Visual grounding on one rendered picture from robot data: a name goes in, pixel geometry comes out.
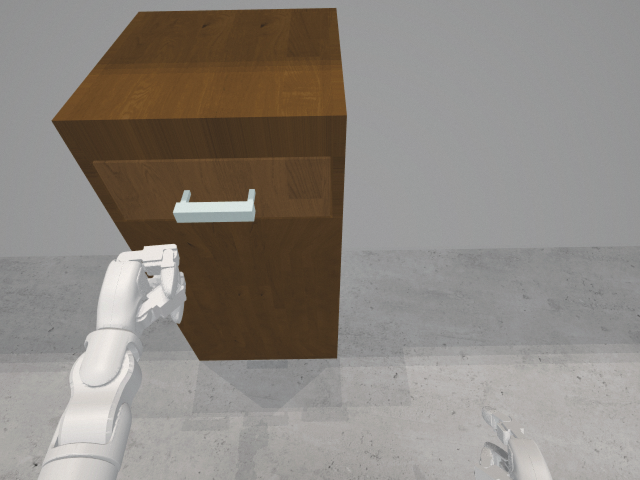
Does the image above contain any handle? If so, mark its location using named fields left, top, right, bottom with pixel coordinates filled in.
left=173, top=189, right=256, bottom=223

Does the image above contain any right robot hand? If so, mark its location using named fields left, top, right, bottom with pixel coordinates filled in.
left=474, top=406, right=553, bottom=480

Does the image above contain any cabinet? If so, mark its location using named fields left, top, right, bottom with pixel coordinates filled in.
left=52, top=8, right=347, bottom=361

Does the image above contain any drawer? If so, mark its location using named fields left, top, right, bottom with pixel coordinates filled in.
left=93, top=156, right=330, bottom=220

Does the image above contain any left robot hand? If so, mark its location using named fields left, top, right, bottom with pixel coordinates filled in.
left=96, top=244, right=187, bottom=339

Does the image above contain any left robot forearm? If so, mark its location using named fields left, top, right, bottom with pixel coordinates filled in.
left=37, top=328, right=143, bottom=480

